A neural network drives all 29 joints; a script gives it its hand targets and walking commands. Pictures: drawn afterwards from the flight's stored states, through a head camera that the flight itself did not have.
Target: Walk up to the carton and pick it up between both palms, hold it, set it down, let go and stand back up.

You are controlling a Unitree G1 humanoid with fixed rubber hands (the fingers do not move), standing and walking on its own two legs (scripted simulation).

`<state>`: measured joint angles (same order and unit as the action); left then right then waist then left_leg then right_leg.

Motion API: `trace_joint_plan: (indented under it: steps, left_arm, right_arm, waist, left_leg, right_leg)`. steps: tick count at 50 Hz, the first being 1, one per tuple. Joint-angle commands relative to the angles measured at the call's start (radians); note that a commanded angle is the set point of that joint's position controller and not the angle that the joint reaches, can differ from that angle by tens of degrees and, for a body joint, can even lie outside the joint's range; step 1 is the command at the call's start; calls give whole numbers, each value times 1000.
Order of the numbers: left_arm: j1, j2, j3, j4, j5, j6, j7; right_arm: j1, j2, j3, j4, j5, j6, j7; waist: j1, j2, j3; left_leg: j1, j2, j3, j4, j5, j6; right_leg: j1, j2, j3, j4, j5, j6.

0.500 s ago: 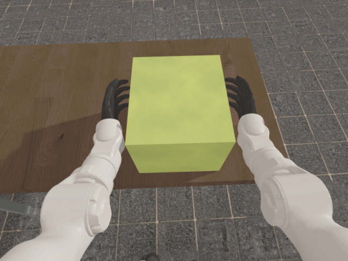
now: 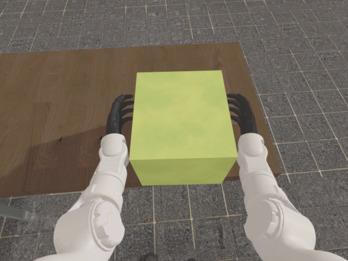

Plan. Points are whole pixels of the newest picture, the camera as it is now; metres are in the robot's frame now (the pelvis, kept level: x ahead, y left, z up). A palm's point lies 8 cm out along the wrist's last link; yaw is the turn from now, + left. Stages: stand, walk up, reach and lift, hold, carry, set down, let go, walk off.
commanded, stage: reach and lift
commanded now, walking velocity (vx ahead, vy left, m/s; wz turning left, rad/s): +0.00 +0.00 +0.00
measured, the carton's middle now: (180, 129) +0.45 -0.01 -0.04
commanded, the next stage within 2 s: none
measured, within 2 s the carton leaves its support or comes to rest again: leaves its support in 1.06 s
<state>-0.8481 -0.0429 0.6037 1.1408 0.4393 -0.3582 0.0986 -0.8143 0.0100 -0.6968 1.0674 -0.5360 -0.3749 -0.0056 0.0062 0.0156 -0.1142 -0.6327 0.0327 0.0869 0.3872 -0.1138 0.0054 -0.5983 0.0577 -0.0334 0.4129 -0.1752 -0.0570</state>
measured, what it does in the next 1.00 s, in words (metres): stands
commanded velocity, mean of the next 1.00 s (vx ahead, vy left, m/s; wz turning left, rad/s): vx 0.00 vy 0.00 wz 0.00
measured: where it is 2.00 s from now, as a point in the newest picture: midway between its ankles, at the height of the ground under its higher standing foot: outside the picture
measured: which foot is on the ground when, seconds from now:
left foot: down 0.00-1.00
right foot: down 0.00-1.00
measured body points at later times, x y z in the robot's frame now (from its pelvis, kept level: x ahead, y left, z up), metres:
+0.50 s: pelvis +0.02 +0.01 +0.00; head +0.13 +0.01 +0.44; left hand +0.45 +0.15 +0.01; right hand +0.45 -0.16 +0.02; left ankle +0.02 +0.12 -0.74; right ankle -0.01 -0.07 -0.74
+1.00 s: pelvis +0.03 -0.01 +0.00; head +0.13 -0.01 +0.44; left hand +0.44 +0.15 +0.01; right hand +0.44 -0.17 +0.02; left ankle +0.02 +0.12 -0.74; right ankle -0.01 -0.07 -0.73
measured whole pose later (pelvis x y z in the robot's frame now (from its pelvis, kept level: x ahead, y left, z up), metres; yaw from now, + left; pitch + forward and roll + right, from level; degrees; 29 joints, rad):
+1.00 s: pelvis +0.03 -0.01 +0.00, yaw +2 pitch +20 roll +1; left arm -0.73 -0.06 0.55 1.06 0.42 -0.38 0.09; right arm -0.73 0.04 -0.66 1.05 -0.53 -0.43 -0.02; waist -0.02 0.00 -0.15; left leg -0.57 0.03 0.05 0.33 -0.12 -0.01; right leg -0.53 0.05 -0.07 0.37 -0.20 -0.06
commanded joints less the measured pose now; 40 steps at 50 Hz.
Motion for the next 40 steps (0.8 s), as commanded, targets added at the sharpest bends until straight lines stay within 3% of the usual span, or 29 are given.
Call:
trace_joint_plan:
  steps: [1,3,5,9,13,14,17,21,23,25,26,27,32,34,36,40]
  left_arm:
    - [-454,-351,-157,-77,57,-5,-57]
    - [-454,-358,-151,-77,58,1,-58]
    - [-461,-365,-146,-96,71,13,-54]
    - [-454,-374,-138,-125,71,31,-52]
    - [-431,-406,-173,-134,68,29,-39]
    - [-434,-417,-160,-143,70,32,-38]
    - [-398,-437,-175,-148,76,47,-41]
    - [-369,-454,-190,-168,63,45,-42]
    - [-352,-461,-206,-167,68,41,-39]
    - [-337,-475,-224,-159,67,36,-45]
    - [-355,-464,-221,-166,65,32,-43]
    - [-345,-477,-228,-155,59,32,-46]
    - [-315,-458,-211,-148,70,22,-53]
    - [-325,-493,-242,-129,65,21,-57]
    - [-332,-475,-227,-123,51,13,-63]
    - [-323,-481,-248,-114,49,-14,-69]
  right_arm:
    - [-431,435,197,-24,-64,-34,123]
    - [-423,428,168,-3,-75,-23,126]
    - [-421,437,150,-12,-84,-10,132]
    - [-423,436,128,-37,-93,-4,137]
    - [-422,434,144,-56,-87,-13,148]
    - [-406,436,139,-25,-89,-12,150]
    - [-390,459,163,-26,-78,-12,151]
    - [-379,452,164,-17,-76,-29,145]
    - [-376,455,192,-25,-58,-36,146]
    - [-358,478,193,1,-70,-47,145]
    - [-360,461,182,7,-68,-55,148]
    - [-359,467,200,11,-67,-58,144]
    - [-351,481,207,14,-65,-67,137]
    - [-351,495,231,24,-76,-71,129]
    - [-348,507,238,16,-61,-75,126]
    - [-346,541,281,0,-52,-97,114]
  waist:
    - [5,-57,-661]
    - [-17,-56,-642]
    - [-7,-24,-620]
    - [-10,-28,-614]
    - [-19,-18,-645]
    - [-2,-13,-621]
    - [2,-24,-611]
    - [-19,-47,-626]
    - [-6,-13,-645]
    - [-15,-20,-649]
    - [-16,-9,-636]
    - [-25,-35,-636]
    - [-7,-54,-588]
    - [-30,-45,-614]
    - [-19,-59,-651]
    - [-33,-70,-676]
  left_leg:
    - [273,28,15,2,151,13]
    - [289,21,21,-2,115,7]
    - [329,26,12,-14,114,11]
    - [378,26,9,-15,153,10]
    - [491,32,2,32,312,-7]
    - [483,47,12,33,324,-8]
    - [490,37,-8,32,370,-1]
    - [505,40,0,36,403,-3]
    - [522,44,-11,53,451,-8]
    - [538,50,-20,52,482,-10]
    - [547,46,-11,61,481,-19]
    - [538,52,-22,62,465,-13]
    - [443,38,-5,31,394,1]
    - [425,36,-13,15,385,5]
    - [400,33,-3,19,377,11]
    - [291,17,-4,-2,294,20]
  right_leg:
    - [410,-89,0,29,510,105]
    - [379,-82,-4,8,435,95]
    - [354,-88,-6,-7,386,90]
    - [332,-86,-20,-16,409,91]
    - [237,-68,-29,-33,426,78]
    - [241,-69,-29,-32,408,70]
    - [256,-73,-30,-33,449,82]
    - [244,-64,-36,-30,473,84]
    - [250,-67,-36,-19,496,77]
    - [214,-62,-44,-31,497,83]
    - [195,-59,-49,-38,474,76]
    - [183,-61,-41,-37,479,74]
    - [289,-66,-31,-11,555,81]
    - [323,-78,-38,-5,605,97]
    - [362,-83,-31,2,651,94]
    - [469,-107,-6,39,794,116]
